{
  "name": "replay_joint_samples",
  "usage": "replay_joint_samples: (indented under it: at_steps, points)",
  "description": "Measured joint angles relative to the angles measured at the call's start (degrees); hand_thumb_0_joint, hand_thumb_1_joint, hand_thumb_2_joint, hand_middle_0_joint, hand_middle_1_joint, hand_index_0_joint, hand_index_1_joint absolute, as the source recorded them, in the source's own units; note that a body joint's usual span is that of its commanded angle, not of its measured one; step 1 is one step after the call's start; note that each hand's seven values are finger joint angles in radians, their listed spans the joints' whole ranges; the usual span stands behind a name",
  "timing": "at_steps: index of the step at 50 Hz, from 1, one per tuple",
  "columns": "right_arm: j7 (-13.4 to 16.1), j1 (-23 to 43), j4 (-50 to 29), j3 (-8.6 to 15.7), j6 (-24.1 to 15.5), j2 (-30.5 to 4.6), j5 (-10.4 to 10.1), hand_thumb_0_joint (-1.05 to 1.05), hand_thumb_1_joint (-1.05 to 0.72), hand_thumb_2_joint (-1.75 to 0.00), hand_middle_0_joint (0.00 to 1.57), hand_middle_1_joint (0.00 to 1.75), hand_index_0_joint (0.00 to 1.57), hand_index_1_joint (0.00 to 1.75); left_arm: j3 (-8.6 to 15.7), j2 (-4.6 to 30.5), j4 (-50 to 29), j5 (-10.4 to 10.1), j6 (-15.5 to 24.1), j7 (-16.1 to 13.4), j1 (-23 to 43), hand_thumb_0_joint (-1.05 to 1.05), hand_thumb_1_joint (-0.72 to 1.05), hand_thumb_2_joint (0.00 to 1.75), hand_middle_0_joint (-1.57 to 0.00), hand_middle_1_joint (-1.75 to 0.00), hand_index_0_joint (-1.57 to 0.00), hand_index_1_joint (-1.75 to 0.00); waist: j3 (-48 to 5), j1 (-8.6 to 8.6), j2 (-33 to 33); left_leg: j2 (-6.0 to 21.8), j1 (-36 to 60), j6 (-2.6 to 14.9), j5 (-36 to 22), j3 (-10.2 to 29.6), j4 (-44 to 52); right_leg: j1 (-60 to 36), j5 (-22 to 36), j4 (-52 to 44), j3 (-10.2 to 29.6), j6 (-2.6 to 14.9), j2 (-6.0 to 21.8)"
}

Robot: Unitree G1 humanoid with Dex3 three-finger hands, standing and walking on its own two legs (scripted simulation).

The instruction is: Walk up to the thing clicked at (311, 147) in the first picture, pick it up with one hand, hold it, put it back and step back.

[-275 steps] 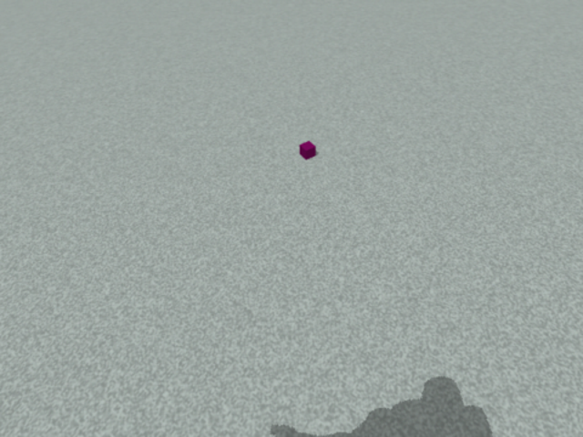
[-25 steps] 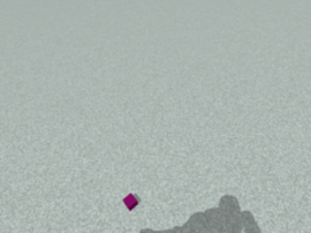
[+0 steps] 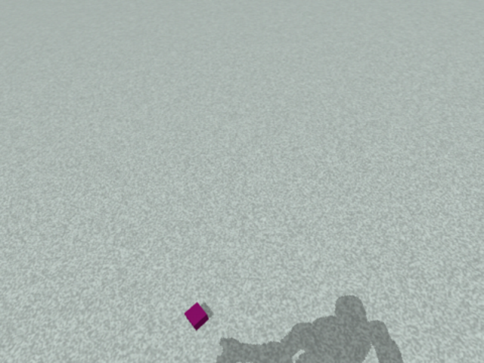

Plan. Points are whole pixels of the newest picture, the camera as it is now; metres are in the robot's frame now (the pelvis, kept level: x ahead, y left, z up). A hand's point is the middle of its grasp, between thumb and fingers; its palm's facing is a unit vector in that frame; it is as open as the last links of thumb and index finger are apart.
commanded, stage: walk up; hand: left
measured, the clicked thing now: (196, 316) +0.43 +0.23 -0.75
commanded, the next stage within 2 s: none
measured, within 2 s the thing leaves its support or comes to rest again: neither
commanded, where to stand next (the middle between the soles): +0.05 +0.00 m, yaw -2 degrees
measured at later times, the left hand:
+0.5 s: hand out of the picture +0.09 +0.25 -0.16, palm faces +0.00 -0.95 -0.32, open 7.4 cm
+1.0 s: hand out of the picture +0.07 +0.30 -0.19, palm faces -0.02 -0.93 -0.36, open 7.4 cm
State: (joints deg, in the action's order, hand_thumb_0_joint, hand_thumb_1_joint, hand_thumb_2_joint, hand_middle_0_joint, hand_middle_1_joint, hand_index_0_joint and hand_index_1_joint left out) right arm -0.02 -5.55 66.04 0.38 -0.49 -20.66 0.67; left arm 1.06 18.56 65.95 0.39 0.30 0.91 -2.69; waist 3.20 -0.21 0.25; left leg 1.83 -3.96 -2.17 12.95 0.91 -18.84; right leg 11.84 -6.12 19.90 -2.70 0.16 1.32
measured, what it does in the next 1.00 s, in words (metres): shifts its weight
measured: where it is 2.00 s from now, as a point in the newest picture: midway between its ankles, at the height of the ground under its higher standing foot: outside the picture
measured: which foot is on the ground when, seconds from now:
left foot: down 0.00-1.00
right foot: down 0.00-1.00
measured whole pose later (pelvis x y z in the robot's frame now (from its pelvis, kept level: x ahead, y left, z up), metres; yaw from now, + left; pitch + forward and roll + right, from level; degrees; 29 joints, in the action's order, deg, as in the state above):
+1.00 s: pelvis -0.07 +0.04 -0.03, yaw +2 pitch -1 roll +0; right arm -0.1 -7.9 56.4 4.3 1.7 -23.5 1.0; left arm 2.8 22.5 53.9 2.2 -4.3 0.3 1.3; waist 9.4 1.1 -2.9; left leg -1.4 -14.3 1.1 25.3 0.3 -39.7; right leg 28.6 -9.0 37.7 -1.6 -0.5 5.7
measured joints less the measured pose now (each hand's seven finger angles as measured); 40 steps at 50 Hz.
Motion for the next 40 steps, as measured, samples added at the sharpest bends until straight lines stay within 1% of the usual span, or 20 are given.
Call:
replay_joint_samples:
  at_steps: [9, 31, 33, 35, 39, 40]
  points:
    - [0.0, -1.0, 0.0, -0.2, 0.0, 0.2, 0.1, 0.01, -0.90, -0.90, 0.20, 0.30, 0.21, 0.30, 0.2, 0.3, 0.0, 0.1, -0.4, 0.0, -0.1, 0.00, 0.91, 0.90, -0.21, -0.30, -0.20, -0.30, 0.0, 0.25, 0.0, 0.0, 0.1, 0.18, 0.3, -0.3, -0.3, -0.2, 0.1, -0.1, 0.3, -0.12, -0.1]
    - [0.0, -0.9, -0.9, -0.4, -0.3, 0.5, 0.1, 0.01, -0.90, -0.90, 0.20, 0.30, 0.21, 0.30, 0.1, 0.3, 0.1, 0.0, -0.6, 0.2, -1.7, 0.00, 0.91, 0.90, -0.21, -0.30, -0.20, -0.30, -0.2, -0.60, -0.1, -0.6, 0.7, 0.55, 0.1, -0.5, 0.4, -0.3, -0.2, 0.0, 0.6, -0.55, 0.5]
    - [0.0, -0.4, -1.7, -0.1, 0.1, 0.4, -0.1, 0.01, -0.90, -0.90, 0.20, 0.30, 0.21, 0.30, 0.5, 0.5, -0.8, -0.3, -1.1, 0.2, -1.4, 0.00, 0.91, 0.90, -0.21, -0.30, -0.20, -0.30, 0.3, -0.53, -0.3, -0.7, -0.7, 0.57, 0.6, -0.4, -1.1, 1.0, -0.7, 1.5, 0.5, -0.49, 0.7]
    - [0.1, 0.5, -2.8, 0.4, 0.6, 0.1, -0.5, 0.01, -0.90, -0.90, 0.20, 0.30, 0.21, 0.30, 0.9, 1.0, -2.2, -0.5, -1.7, 0.0, -0.7, 0.00, 0.90, 0.90, -0.21, -0.30, -0.20, -0.30, 2.1, -0.51, -0.6, -0.9, -2.4, 0.57, 1.1, -0.3, -3.2, 2.5, -1.1, 3.5, 0.5, -0.35, 0.9]
    - [0.3, 2.3, -5.3, 1.4, 1.6, -1.0, -1.0, 0.01, -0.90, -0.90, 0.20, 0.30, 0.21, 0.30, 1.5, 2.2, -5.0, -0.5, -2.6, -0.3, 0.7, 0.00, 0.90, 0.90, -0.21, -0.30, -0.20, -0.30, 5.1, -0.23, -0.7, -1.0, -6.5, 0.64, 2.1, 0.1, -8.2, 5.7, -1.3, 6.6, 0.3, 0.03, 1.0]
    - [0.4, 2.5, -6.0, 1.6, 1.9, -1.4, -1.0, 0.01, -0.90, -0.90, 0.20, 0.30, 0.21, 0.30, 1.6, 2.4, -5.6, -0.4, -2.9, -0.3, 1.0, 0.00, 0.90, 0.90, -0.21, -0.30, -0.20, -0.30, 5.7, -0.09, -0.5, -1.0, -8.0, 0.97, 2.6, 0.2, -10.2, 6.6, -1.3, 7.4, 0.1, 0.12, 1.0]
